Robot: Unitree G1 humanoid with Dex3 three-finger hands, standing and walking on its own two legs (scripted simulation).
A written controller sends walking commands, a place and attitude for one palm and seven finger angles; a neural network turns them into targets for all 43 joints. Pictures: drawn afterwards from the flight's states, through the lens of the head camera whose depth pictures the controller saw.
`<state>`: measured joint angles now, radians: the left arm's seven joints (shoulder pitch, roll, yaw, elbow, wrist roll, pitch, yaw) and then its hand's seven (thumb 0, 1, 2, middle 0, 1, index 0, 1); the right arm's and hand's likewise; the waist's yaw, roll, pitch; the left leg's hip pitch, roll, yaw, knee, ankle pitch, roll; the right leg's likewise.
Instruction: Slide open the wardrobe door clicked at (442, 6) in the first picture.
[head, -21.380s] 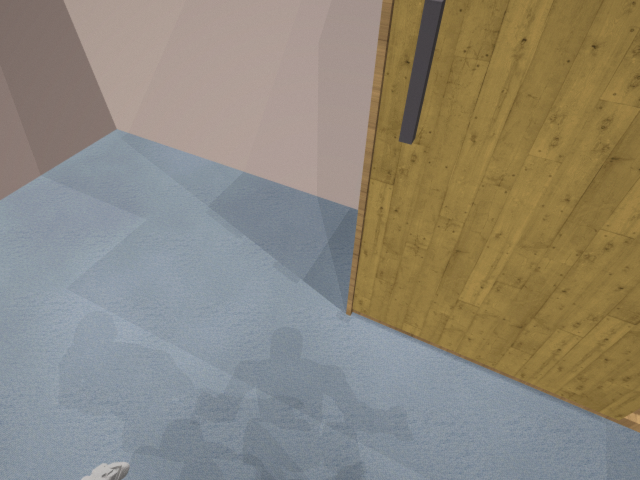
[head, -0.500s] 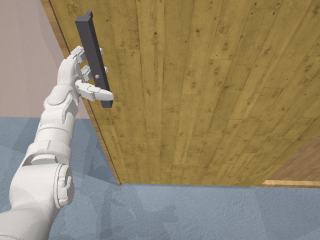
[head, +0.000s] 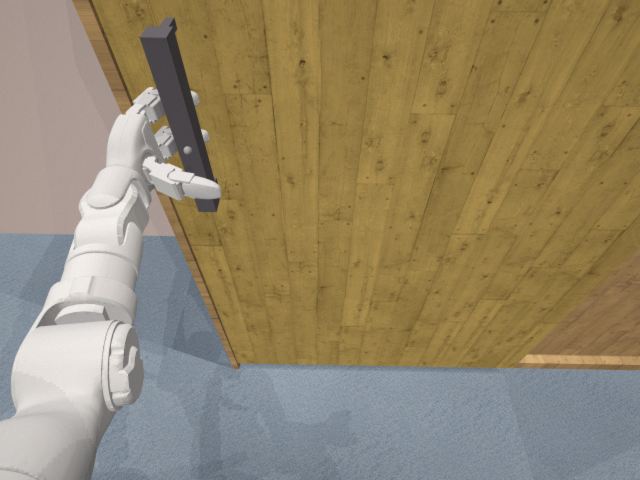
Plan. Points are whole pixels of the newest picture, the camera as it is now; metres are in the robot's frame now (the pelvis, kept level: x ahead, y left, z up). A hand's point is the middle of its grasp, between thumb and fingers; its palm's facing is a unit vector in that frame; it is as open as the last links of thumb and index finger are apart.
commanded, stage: slide the fingers in behind the handle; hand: left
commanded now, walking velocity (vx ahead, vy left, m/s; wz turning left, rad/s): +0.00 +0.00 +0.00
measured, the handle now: (191, 126) +0.53 +0.16 +0.17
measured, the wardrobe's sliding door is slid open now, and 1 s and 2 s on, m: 0.00 0.00 0.00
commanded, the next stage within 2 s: grip the handle and tug to test in 0.16 s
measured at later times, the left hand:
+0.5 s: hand (195, 149) +0.47 +0.15 +0.17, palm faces -0.04 -1.00 +0.00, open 12.6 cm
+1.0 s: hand (196, 147) +0.47 +0.15 +0.18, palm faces -0.04 -1.00 +0.01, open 6.1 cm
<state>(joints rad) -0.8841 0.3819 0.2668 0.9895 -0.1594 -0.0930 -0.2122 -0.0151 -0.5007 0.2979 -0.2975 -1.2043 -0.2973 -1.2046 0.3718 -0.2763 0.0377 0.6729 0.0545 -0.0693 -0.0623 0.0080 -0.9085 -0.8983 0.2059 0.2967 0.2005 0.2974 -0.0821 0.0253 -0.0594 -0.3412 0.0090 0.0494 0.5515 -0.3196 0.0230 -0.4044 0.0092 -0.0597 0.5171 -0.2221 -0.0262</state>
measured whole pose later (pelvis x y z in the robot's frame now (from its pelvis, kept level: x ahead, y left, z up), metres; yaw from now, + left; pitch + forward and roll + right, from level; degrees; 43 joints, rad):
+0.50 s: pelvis +0.00 +0.00 +0.00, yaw +0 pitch +7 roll -1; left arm -0.90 0.36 0.26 1.00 -0.14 -0.09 -0.18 -0.01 -0.29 0.39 -0.34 -1.24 -0.33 -1.24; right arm 0.38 -0.27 0.04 0.67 0.05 -0.07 -0.05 0.01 -0.91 -0.90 0.21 0.30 0.20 0.30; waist -0.08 0.03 -0.06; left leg -0.34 0.00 0.06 0.55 -0.32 0.03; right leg -0.41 0.00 -0.05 0.52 -0.23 -0.02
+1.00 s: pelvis +0.00 +0.00 +0.00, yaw +0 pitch +6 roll -1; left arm -0.90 0.35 0.25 0.98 -0.14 -0.08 -0.18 -0.01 0.62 0.80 -0.38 -1.37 -0.39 -1.37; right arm 0.35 -0.27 0.04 0.67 0.05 -0.06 -0.06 0.01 -0.91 -0.90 0.21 0.30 0.20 0.30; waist -0.08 0.02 -0.06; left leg -0.33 0.01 0.05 0.55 -0.32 0.02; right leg -0.40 0.01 -0.06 0.52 -0.23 -0.02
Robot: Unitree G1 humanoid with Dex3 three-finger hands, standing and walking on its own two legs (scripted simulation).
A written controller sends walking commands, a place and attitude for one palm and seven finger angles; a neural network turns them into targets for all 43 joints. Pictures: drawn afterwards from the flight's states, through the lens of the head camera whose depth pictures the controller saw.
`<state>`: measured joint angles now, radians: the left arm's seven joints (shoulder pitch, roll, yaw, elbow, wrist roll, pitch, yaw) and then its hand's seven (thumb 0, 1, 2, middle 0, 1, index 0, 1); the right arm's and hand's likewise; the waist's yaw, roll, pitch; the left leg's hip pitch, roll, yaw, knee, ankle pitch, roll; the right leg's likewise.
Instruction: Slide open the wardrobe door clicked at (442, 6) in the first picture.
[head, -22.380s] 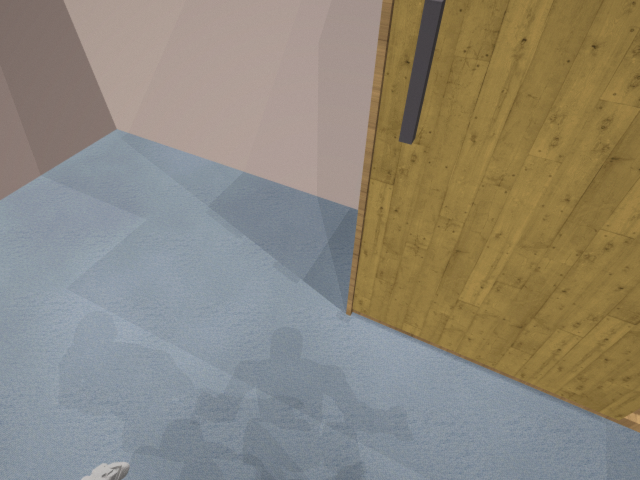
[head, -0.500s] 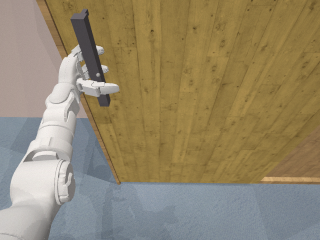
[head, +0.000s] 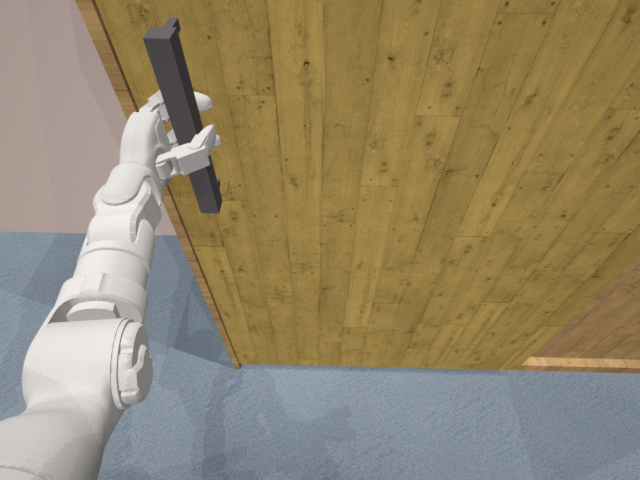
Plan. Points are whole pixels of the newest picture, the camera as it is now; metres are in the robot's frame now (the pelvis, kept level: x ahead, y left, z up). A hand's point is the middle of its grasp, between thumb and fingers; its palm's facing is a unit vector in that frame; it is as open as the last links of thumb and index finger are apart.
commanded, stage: grip the handle and tug to test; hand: left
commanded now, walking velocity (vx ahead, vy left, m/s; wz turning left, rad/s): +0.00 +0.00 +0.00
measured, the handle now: (194, 127) +0.52 +0.16 +0.17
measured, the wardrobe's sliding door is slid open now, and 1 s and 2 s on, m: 0.00 0.00 0.00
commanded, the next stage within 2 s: tug the door sideways, standing still in 0.68 s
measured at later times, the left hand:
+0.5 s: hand (200, 149) +0.47 +0.14 +0.18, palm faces -0.04 -1.00 +0.01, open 6.1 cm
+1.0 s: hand (201, 147) +0.47 +0.14 +0.18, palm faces -0.02 -1.00 +0.00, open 6.1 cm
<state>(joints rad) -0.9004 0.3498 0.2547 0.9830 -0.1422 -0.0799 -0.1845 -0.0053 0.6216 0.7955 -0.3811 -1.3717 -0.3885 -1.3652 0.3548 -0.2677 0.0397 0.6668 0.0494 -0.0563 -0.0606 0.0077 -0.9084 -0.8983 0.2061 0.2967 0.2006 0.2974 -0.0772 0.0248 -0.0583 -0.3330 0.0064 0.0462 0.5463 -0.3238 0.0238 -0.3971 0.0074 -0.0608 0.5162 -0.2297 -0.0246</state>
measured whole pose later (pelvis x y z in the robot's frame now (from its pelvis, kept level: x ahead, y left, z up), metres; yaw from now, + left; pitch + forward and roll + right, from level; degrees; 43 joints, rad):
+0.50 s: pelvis -0.01 +0.00 +0.00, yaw -1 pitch +7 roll +0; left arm -0.88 0.38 0.29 0.98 -0.15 -0.10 -0.18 -0.01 0.64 0.80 -0.36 -1.40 -0.36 -1.39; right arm 0.39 -0.28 0.04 0.66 0.05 -0.06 -0.06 0.01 -0.91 -0.90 0.21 0.30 0.20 0.30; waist -0.10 0.03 -0.06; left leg -0.35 0.01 0.07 0.55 -0.32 0.02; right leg -0.42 0.02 -0.04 0.52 -0.22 -0.03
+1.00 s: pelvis +0.02 +0.00 +0.00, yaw +1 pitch +6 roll -1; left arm -0.83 0.27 0.18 0.77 -0.16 0.06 -0.11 0.00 0.63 0.81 -0.35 -1.40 -0.38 -1.40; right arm 0.29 -0.26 0.02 0.65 0.05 -0.02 -0.06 0.01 -0.91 -0.90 0.21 0.30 0.20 0.30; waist -0.03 0.03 -0.06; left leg -0.30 0.00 0.02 0.52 -0.33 0.02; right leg -0.35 0.00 -0.08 0.49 -0.25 -0.02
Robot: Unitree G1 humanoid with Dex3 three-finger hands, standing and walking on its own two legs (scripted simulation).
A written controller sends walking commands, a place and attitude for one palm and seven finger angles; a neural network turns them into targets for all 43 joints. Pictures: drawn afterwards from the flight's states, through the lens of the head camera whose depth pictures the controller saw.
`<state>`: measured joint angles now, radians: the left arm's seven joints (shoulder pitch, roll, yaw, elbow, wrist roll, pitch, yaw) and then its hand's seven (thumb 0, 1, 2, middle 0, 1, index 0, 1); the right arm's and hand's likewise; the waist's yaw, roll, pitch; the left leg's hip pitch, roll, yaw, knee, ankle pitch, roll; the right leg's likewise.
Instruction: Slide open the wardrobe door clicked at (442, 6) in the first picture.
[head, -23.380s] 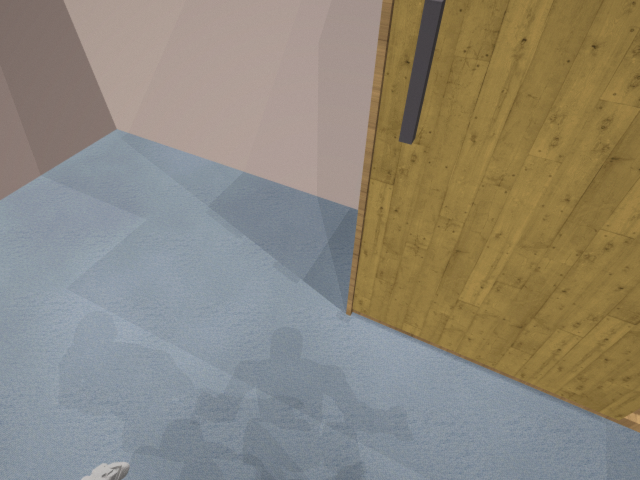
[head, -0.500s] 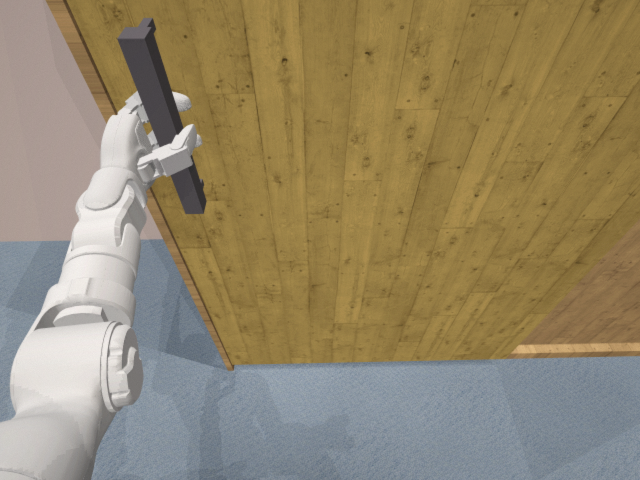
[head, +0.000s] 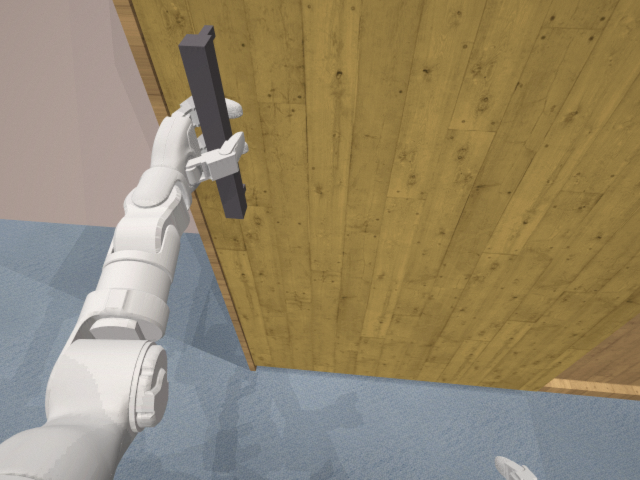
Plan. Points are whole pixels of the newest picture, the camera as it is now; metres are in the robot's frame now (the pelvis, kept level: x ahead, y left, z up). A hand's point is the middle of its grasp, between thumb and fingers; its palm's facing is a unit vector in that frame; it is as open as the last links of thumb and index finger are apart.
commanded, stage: tug the door sideways, standing still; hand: left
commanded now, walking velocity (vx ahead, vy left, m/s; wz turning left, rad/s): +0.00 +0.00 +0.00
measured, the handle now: (224, 133) +0.51 +0.15 +0.17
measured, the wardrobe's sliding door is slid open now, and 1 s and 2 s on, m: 0.00 0.00 0.14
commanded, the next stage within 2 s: step sideways, sliding the door along in 0.70 s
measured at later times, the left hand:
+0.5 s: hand (234, 157) +0.45 +0.12 +0.17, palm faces +0.01 -1.00 -0.04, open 6.3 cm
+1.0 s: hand (235, 158) +0.46 +0.12 +0.17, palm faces +0.07 -0.99 -0.14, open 6.4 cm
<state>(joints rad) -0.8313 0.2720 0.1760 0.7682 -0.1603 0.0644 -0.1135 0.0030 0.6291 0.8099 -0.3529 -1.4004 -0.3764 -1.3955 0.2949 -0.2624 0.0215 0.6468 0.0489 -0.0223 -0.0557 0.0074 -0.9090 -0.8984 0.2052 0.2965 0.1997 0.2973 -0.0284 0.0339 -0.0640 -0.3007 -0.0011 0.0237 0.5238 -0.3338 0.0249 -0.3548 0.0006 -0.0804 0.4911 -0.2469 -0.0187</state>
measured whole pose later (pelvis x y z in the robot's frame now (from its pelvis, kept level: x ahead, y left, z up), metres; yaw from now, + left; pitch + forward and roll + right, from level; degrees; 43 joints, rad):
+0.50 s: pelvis +0.00 +0.01 +0.00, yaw +2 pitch +7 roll -1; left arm -0.90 0.22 0.05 0.86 -0.19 -0.01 0.01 -0.02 0.71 0.82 -0.29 -1.40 -0.22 -1.40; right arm 0.35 -0.24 0.02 0.76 0.03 -0.09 -0.02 0.01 -0.91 -0.90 0.21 0.30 0.20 0.30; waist -0.01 0.04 -0.06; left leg -0.33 -0.03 -0.01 0.56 -0.34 0.03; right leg -0.38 -0.03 -0.11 0.54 -0.27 -0.01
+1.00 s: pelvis -0.01 -0.01 -0.01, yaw +0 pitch +3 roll +0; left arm -0.88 0.29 0.08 0.80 -0.13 -0.08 0.05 -0.05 0.67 0.83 -0.39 -1.40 -0.21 -1.40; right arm 0.24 -0.23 0.00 0.69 0.03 -0.08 -0.07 0.01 -0.91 -0.90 0.21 0.30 0.20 0.30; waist -0.01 0.05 0.05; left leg -0.30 0.00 0.03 0.60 -0.36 0.02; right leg -0.42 0.01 -0.04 0.73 -0.33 0.00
